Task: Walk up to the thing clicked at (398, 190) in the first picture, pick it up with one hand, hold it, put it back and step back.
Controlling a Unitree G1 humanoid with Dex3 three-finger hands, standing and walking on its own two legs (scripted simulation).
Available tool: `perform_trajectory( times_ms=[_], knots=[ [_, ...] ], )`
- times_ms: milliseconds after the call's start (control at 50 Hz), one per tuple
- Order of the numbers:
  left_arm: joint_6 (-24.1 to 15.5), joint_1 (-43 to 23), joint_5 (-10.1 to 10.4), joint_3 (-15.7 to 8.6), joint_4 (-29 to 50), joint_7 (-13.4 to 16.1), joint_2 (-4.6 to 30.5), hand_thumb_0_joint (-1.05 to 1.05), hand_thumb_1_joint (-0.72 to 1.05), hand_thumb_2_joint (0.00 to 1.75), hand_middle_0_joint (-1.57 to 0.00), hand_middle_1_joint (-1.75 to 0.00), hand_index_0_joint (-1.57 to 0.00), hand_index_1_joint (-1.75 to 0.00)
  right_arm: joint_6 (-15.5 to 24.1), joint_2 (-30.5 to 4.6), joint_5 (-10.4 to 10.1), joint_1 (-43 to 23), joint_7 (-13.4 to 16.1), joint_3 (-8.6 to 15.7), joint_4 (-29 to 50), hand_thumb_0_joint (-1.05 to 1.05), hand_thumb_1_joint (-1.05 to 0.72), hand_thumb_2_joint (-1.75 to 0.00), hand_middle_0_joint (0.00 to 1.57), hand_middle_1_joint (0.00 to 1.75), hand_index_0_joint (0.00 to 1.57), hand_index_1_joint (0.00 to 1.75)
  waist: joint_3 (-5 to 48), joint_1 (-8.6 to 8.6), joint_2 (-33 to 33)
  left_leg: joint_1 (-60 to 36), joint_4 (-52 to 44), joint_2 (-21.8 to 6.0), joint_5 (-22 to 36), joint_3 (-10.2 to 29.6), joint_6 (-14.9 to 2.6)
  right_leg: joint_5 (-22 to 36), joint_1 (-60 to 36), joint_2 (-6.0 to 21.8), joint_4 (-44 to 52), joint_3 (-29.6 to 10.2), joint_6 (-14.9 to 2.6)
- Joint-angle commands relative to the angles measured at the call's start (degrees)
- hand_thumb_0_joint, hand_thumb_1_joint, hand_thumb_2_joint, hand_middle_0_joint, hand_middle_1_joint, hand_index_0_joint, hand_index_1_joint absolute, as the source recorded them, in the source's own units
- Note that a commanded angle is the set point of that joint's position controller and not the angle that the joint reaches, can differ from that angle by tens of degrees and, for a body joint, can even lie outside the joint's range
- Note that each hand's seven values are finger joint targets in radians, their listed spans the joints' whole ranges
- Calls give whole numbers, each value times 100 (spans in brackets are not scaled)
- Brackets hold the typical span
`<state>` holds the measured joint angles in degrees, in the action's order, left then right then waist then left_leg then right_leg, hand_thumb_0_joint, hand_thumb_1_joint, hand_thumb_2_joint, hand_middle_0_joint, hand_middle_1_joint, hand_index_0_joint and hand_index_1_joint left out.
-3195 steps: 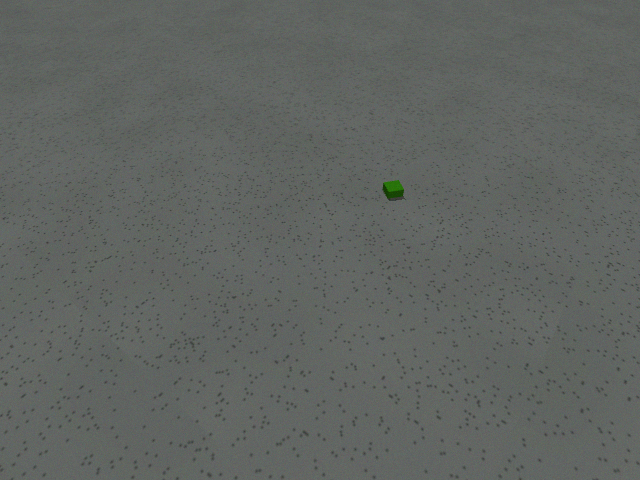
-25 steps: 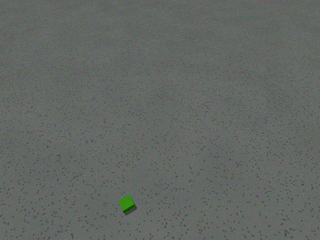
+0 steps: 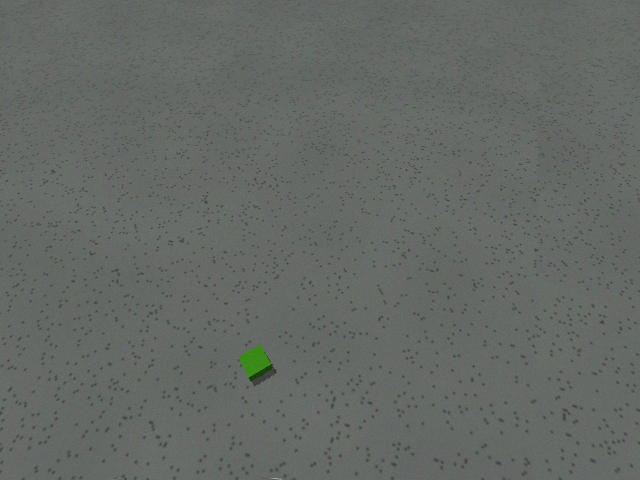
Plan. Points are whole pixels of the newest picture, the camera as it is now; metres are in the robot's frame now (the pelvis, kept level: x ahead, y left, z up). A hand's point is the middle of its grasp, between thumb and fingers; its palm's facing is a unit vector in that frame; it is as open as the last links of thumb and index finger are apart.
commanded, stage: step back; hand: left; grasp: from above
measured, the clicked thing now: (255, 363) +0.51 +0.23 -0.75
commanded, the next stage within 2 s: none
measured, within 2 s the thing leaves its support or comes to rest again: neither
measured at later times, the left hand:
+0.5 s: hand out of the picture +0.04 +0.32 -0.17, palm faces -0.09 -0.92 -0.37, open 7.3 cm
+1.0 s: hand out of the picture -0.06 +0.32 -0.16, palm faces -0.02 -0.93 -0.37, open 7.4 cm
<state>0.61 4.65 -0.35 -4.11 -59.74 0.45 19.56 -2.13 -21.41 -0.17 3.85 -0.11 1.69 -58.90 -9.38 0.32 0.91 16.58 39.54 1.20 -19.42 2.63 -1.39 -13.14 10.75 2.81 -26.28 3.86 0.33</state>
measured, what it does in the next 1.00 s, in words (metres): walks backwards: right foot, then left foot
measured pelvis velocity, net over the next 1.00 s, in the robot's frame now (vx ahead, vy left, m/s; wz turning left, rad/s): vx -0.21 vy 0.07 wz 0.00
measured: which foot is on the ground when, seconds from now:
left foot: down 0.00-0.64, up 0.66-0.96, down 0.98-1.00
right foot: down 0.00-0.14, up 0.16-0.58, down 0.60-1.00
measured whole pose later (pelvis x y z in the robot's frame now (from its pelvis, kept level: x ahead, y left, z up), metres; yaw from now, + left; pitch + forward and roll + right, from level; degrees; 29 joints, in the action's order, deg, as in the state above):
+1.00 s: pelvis -0.21 +0.07 -0.02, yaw +0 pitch -2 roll +1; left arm 2.9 4.9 -1.4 -3.9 -43.2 0.4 21.0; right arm -1.5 -22.4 0.7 9.2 1.6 2.9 -50.9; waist -12.3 0.3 -1.9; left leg 12.8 35.8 2.8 -20.3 2.3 -0.2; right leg -14.1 22.5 2.7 -39.0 1.6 -0.4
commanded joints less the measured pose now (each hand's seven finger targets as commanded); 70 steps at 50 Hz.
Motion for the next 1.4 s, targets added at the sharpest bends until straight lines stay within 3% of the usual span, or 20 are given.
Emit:
perform_trajectory(
  times_ms=[0, 80, 100, 120, 160, 280, 400, 520, 580, 620, 640, 720, 900, 960, 1000, 1020, 1100, 1240, 1340, 1380],
  knots=[
    [-64, -649, -133, -369, 936, 143, 1718, 0, 90, 90, -20, -30, -20, -30, -75, -1048, 11, 707, -37, 353, 491, 0, -90, -90, 20, 30, 20, 30, 1100, 254, -1186, -151, 1313, -87, -1054, 309, -227, 2568, 410, 1799, 241, -1281, -1361],
    [53, -537, -51, -282, 1115, 120, 1509, 0, 90, 90, -20, -30, -20, -30, 69, -1039, 81, 815, -8, 389, 563, 0, -90, -90, 20, 30, 20, 30, 1208, 191, -688, -183, -1194, -227, 1574, -57, -103, 2081, -148, 949, -977, -647, -654],
    [119, -442, 25, -243, 1181, 106, 1277, 0, 90, 90, -20, -30, -20, -30, 110, -1257, 175, 690, 25, 473, 624, 0, -90, -90, 20, 30, 20, 30, 1209, 115, 258, -464, -1607, -722, 3244, 708, -162, 1262, 232, 283, -1780, -307, -362],
    [169, -451, 71, -209, 1286, 134, 1004, 0, 90, 90, -20, -30, -20, -30, 142, -1638, 251, 816, 57, 582, 660, 0, -90, -90, 20, 30, 20, 30, 1157, 167, 1253, -1196, -1719, -1399, 4795, 1834, -379, -1526, 1475, -645, -2688, -575, -218],
    [279, -43, 49, -208, 1180, 233, 1078, 0, 90, 90, -20, -30, -20, -30, 159, -1852, 199, 682, 94, 594, 812, 0, -90, -90, 20, 30, 20, 30, 1249, 122, 991, -965, -1589, -1955, 5004, 2085, -841, -2591, 1566, -847, -3602, -1365, -225],
    [258, 347, 23, -261, 1081, 213, 1282, 0, 90, 90, -20, -30, -20, -30, 182, -1211, 173, 193, 262, 494, 1135, 0, -90, -90, 20, 30, 20, 30, 1403, -142, 573, -1621, -1277, -1316, 4203, 1013, -690, -1435, 1794, -803, -4262, -1446, -74],
    [144, 75, -17, -280, 1376, 172, 1208, 0, 90, 90, -20, -30, -20, -30, 155, -1248, 128, 692, 283, 519, 1160, 0, -90, -90, 20, 30, 20, 30, 1181, 285, 456, -1907, -1136, -1570, 4315, 1085, -1075, -1613, 1643, -609, -2783, -1134, 82],
    [124, 787, -83, -346, 1194, 61, 1242, 0, 90, 90, -20, -30, -20, -30, 143, -1478, 129, 161, 205, 550, 1415, 0, -90, -90, 20, 30, 20, 30, 1473, 12, 496, -908, -1344, -1716, 2404, 1227, -1106, -1169, 450, -346, -1447, -672, -140],
    [61, 1154, -142, -418, 1087, 25, 1332, 0, 90, 90, -20, -30, -20, -30, 92, -1321, 44, -79, 162, 506, 1419, 0, -90, -90, 20, 30, 20, 30, 1377, -218, -138, 210, -672, -1023, 1188, 663, -435, 137, -359, 35, -106, -1297, -585],
    [35, 643, -133, -537, 1402, 6, 1971, 0, 90, 90, -20, -30, -20, -30, 78, -1027, 8, -114, 161, 426, 1451, 0, -90, -90, 20, 30, 20, 30, 809, -260, -1646, 970, 1382, 434, -1173, -184, 159, 511, 423, 1770, 919, -3434, -1805],
    [-5, 218, -195, -547, 1664, 39, 2111, 0, 90, 90, -20, -30, -20, -30, 46, -1136, 45, 55, 189, 478, 1378, 0, -90, -90, 20, 30, 20, 30, 590, -210, -1611, 695, 2500, 393, -1603, 441, 229, 823, 1247, 2165, 974, -3838, -2101],
    [-21, -213, -153, -444, 1795, 117, 1445, 0, 90, 90, -20, -30, -20, -30, 86, -1035, -21, 563, 156, 376, 1108, 0, -90, -90, 20, 30, 20, 30, 657, 126, -769, 961, 2941, 761, -826, 706, 163, 2214, 531, 877, 350, -1694, -1189],
    [126, 528, -143, -381, 1937, 136, 1443, 0, 90, 90, -20, -30, -20, -30, 221, -968, 78, 771, 218, 347, 1267, 0, -90, -90, 20, 30, 20, 30, 1560, -273, -1191, 567, -430, 63, -594, -78, 207, 3210, -1367, 958, -709, -1490, -1147],
    [231, 251, -41, -326, 2129, 64, 1388, 0, 90, 90, -20, -30, -20, -30, 267, -1254, 189, 1126, 213, 507, 1148, 0, -90, -90, 20, 30, 20, 30, 1613, 5, -519, -804, -1703, -456, 1644, 547, -111, 1554, 106, 460, -1310, -1215, -531],
    [240, 32, -21, -351, 2182, 105, 1260, 0, 90, 90, -20, -30, -20, -30, 248, -2059, 250, 708, 154, 653, 1324, 0, -90, -90, 20, 30, 20, 30, 1268, 98, 1030, -500, -1923, -2229, 2881, 2405, -1277, -2261, 1429, -838, -3046, -903, -144],
    [243, -91, -80, -413, 2119, 162, 1332, 0, 90, 90, -20, -30, -20, -30, 249, -2169, 247, 604, 163, 664, 1366, 0, -90, -90, 20, 30, 20, 30, 964, 278, 1208, 375, -2119, -2590, 2611, 2796, -1716, -2602, 1193, -815, -4013, -1388, -116],
    [246, 671, 7, -436, 1765, 80, 1314, 0, 90, 90, -20, -30, -20, -30, 278, -1416, 243, -81, 206, 453, 1548, 0, -90, -90, 20, 30, 20, 30, 776, -276, 704, -237, -1657, -1525, 2971, 1060, -1098, -1565, 1712, -966, -4896, -1529, -130],
    [117, 552, -62, -377, 1857, 52, 1167, 0, 90, 90, -20, -30, -20, -30, 231, -1432, 184, 655, 252, 523, 1527, 0, -90, -90, 20, 30, 20, 30, 1280, 204, 887, -1731, -1024, -1612, 3558, 962, -1332, -1739, 1654, -471, -2531, -1030, 202],
    [47, 1536, -97, -388, 1287, 9, 1186, 0, 90, 90, -20, -30, -20, -30, 47, -1606, 115, 76, 175, 535, 1727, 0, -90, -90, 20, 30, 20, 30, 1786, -246, 1025, -652, -432, -1232, 2416, 544, -831, 21, -208, -377, 364, -354, -123],
    [16, 1454, -239, -579, 1374, -2, 1938, 0, 90, 90, -20, -30, -20, -30, 15, -1078, 10, 26, 163, 383, 1919, 0, -90, -90, 20, 30, 20, 30, 1326, -239, -972, 1493, 769, -81, -155, 178, -72, 122, -524, 901, 440, -2672, -691]
  ],
)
